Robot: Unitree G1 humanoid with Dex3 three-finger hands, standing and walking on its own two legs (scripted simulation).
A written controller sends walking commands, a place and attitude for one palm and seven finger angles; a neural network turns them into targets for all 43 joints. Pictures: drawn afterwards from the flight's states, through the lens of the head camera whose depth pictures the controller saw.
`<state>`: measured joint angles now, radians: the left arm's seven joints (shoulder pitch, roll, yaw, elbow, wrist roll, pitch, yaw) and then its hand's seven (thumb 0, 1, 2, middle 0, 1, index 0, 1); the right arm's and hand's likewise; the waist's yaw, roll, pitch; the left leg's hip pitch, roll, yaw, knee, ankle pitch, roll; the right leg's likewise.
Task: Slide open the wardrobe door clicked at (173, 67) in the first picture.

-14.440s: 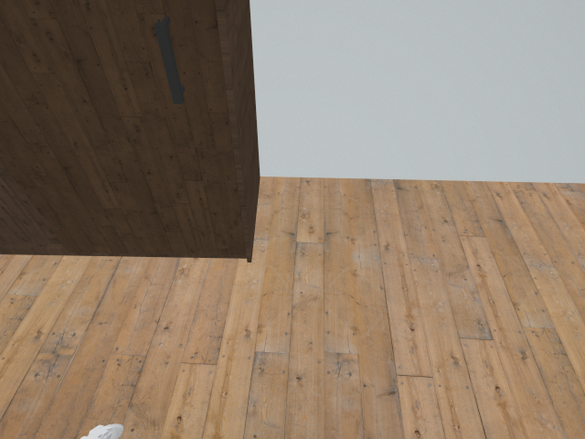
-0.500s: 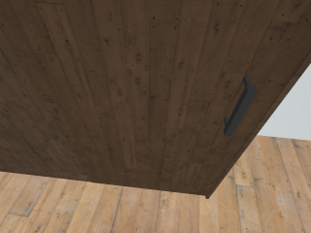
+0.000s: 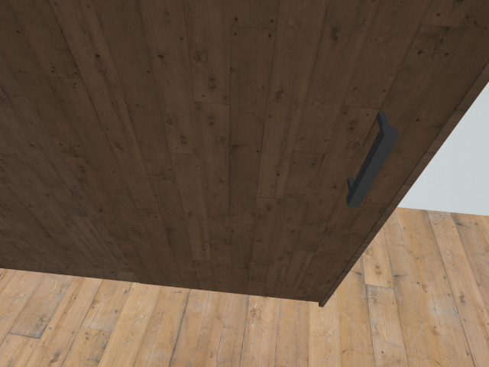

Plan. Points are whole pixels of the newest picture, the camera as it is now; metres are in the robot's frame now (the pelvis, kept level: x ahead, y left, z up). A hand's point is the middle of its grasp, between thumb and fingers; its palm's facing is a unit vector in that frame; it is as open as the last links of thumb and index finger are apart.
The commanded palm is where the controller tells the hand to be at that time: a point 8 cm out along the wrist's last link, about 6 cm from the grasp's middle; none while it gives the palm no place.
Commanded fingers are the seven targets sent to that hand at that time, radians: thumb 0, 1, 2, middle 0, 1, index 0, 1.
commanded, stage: raise the hand with hooked fingers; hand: right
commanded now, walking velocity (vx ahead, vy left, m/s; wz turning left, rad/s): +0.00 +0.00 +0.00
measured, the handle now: (366, 162) +0.45 -0.20 +0.10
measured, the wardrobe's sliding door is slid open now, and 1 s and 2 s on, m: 0.00 0.00 0.00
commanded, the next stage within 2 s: none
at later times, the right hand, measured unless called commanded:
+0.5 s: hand (407, 363) +0.15 -0.22 -0.01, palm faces +0.15 +0.99 -0.07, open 9.6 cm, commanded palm +0.13 -0.28 +0.00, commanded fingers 0.00 -0.20 -0.60 0.25 0.75 0.25 0.75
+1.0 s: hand (445, 309) +0.21 -0.27 +0.05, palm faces +0.11 +0.99 -0.07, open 12.5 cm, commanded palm +0.18 -0.32 +0.06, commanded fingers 0.00 0.38 -0.35 0.29 1.12 0.29 1.12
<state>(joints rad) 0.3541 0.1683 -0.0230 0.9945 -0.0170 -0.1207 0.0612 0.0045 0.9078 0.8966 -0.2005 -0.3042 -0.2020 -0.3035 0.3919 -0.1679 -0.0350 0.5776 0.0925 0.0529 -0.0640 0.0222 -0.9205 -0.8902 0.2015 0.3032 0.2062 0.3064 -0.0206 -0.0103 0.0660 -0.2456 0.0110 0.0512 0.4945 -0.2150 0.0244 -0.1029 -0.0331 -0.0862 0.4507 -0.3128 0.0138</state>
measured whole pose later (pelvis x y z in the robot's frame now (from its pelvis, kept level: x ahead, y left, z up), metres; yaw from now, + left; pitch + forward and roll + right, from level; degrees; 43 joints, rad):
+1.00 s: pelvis -0.01 -0.03 -0.04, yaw -3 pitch +6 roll +2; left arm 0.29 0.29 -0.03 0.59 -0.04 -0.31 0.09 0.01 0.90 0.90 -0.20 -0.30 -0.20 -0.30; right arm 0.27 -0.31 -0.29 0.00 0.31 -0.21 0.31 0.00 0.16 -0.44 0.28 0.98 0.28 0.98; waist -0.02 -0.02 -0.06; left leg -0.54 0.05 0.10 0.78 -0.34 -0.02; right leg -0.47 -0.01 -0.02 0.85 -0.48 -0.03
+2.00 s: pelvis +0.00 -0.01 -0.01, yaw -3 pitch +0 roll +1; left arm 0.26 0.27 -0.07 0.62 -0.05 -0.27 0.12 0.01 0.90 0.90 -0.20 -0.30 -0.20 -0.30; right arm -0.05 -0.41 -0.45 0.24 0.33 -0.02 0.43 -0.01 0.50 -0.30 0.30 1.20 0.30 1.20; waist -0.04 -0.05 -0.02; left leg -0.32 0.03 0.10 0.56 -0.25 0.01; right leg -0.23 -0.03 -0.02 0.60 -0.37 0.00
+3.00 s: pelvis +0.00 -0.01 -0.01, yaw -2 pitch +3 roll +0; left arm 0.28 0.27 -0.06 0.65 -0.05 -0.23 0.12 0.01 0.90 0.90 -0.20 -0.30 -0.20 -0.30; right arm -0.25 -0.38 -0.37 0.44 0.27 -0.08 0.36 -0.01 0.50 -0.30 0.30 1.20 0.30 1.20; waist -0.01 -0.04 -0.03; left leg -0.37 0.03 0.08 0.57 -0.24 0.00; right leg -0.27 -0.02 -0.04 0.59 -0.36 -0.01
